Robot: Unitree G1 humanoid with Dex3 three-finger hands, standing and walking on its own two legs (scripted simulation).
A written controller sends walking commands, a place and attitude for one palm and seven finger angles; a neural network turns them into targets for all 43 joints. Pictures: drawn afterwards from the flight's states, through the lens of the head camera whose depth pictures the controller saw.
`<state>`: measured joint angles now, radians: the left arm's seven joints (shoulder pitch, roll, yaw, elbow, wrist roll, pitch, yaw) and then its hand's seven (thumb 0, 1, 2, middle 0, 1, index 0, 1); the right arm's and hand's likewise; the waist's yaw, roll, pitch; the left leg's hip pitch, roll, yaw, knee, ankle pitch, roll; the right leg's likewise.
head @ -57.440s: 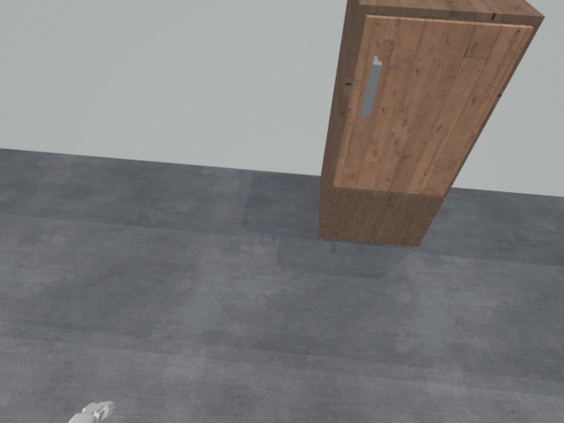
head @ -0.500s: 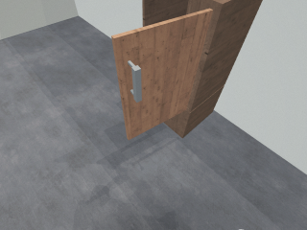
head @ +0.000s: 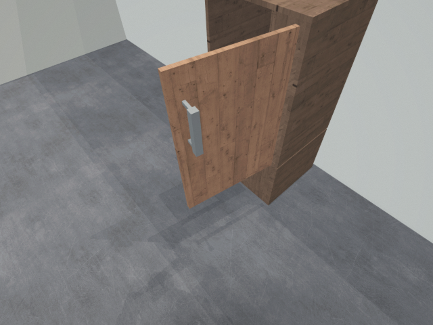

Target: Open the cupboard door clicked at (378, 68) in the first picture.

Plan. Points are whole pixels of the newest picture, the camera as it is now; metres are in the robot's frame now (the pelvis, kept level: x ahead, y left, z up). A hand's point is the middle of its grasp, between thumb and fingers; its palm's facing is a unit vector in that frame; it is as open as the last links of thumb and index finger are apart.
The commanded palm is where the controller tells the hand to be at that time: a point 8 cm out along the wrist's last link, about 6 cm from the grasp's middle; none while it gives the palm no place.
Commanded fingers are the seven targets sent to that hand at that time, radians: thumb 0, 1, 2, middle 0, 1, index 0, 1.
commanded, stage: let the arm hang, fingers relaxed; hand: left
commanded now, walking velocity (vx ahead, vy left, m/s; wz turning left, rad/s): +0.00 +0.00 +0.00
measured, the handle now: (191, 128) +0.58 +0.11 +0.00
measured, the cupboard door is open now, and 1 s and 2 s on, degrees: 80 80 80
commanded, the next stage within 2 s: look to check the result in 0.30 s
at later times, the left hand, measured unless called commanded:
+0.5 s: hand out of the picture +0.04 +0.18 -0.17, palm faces +0.02 -0.97 -0.24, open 7.4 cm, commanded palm none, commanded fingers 0.00 0.90 0.90 -0.20 -0.30 -0.20 -0.30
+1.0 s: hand out of the picture +0.07 +0.19 -0.17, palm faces +0.01 -0.97 -0.26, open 7.4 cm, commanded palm none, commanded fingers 0.00 0.90 0.90 -0.20 -0.30 -0.20 -0.30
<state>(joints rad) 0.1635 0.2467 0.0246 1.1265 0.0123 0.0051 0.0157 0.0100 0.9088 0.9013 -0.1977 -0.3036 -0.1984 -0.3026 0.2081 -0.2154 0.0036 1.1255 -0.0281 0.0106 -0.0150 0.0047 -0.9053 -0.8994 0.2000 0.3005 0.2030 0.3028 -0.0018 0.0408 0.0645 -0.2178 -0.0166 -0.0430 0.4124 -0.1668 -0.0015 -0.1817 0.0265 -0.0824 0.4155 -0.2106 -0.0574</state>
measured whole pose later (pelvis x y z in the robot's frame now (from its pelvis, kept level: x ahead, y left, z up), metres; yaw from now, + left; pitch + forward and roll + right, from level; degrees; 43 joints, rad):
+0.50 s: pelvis +0.02 -0.01 +0.00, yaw +0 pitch -2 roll +0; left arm 0.20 0.18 0.02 1.14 0.01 0.00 0.02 0.01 0.91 0.90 -0.20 -0.30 -0.20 -0.30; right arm 0.19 -0.19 0.01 1.14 -0.02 0.00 -0.03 0.00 -0.91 -0.90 0.20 0.30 0.20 0.30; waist 0.00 0.02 0.07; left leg -0.16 -0.01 -0.04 0.36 -0.18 -0.01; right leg -0.13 0.04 -0.08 0.37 -0.22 -0.07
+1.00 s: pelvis +0.03 -0.01 +0.00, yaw +0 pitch -2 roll +0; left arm 0.18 0.21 0.02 1.13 0.01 -0.01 0.02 0.01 0.91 0.90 -0.20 -0.30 -0.20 -0.30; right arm 0.18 -0.23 0.00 1.14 -0.02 0.00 -0.03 0.00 -0.91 -0.90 0.20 0.30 0.20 0.30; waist 0.00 0.02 0.06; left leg -0.14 0.00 -0.04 0.36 -0.19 -0.02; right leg -0.10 0.05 -0.08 0.35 -0.22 -0.07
